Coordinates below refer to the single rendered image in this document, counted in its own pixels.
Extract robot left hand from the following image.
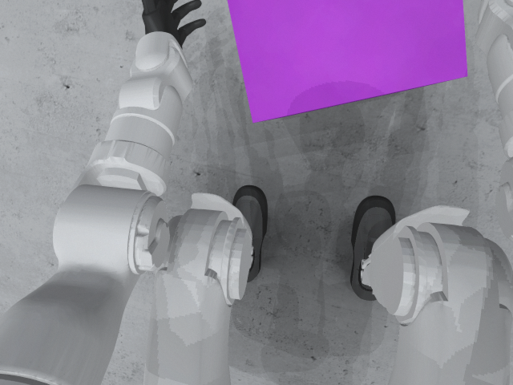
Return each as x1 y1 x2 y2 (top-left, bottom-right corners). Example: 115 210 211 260
142 0 206 50

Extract right robot upper arm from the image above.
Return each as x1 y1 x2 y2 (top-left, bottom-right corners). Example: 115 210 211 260
495 157 513 241

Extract robot left thigh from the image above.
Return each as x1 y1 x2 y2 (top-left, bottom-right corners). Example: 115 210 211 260
143 209 251 385

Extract left robot upper arm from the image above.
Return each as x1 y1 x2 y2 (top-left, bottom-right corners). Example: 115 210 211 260
0 184 170 385

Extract carton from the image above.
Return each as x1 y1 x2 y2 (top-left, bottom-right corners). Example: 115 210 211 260
228 0 468 123

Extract right robot forearm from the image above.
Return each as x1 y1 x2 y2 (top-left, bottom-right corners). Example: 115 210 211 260
475 0 513 158

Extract left robot forearm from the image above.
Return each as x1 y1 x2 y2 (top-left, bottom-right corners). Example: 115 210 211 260
53 31 193 257

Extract robot right shin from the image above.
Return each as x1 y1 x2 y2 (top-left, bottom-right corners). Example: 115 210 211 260
361 205 513 313

